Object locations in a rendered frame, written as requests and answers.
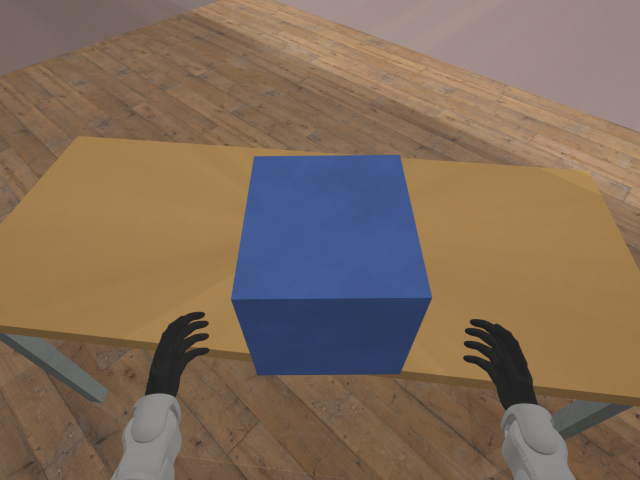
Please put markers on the right robot hand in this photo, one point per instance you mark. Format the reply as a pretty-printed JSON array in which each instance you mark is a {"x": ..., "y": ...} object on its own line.
[{"x": 508, "y": 367}]

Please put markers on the right robot forearm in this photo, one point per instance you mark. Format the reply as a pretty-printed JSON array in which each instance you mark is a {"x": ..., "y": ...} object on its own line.
[{"x": 532, "y": 448}]

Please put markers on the carton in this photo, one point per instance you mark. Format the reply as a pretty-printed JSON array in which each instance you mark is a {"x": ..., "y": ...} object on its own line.
[{"x": 330, "y": 277}]

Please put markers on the table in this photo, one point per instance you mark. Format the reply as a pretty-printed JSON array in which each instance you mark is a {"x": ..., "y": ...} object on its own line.
[{"x": 120, "y": 237}]

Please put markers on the left robot forearm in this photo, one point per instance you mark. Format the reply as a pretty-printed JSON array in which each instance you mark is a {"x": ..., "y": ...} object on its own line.
[{"x": 151, "y": 440}]

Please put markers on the left robot hand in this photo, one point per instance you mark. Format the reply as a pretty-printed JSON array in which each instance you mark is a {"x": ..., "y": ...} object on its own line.
[{"x": 170, "y": 358}]

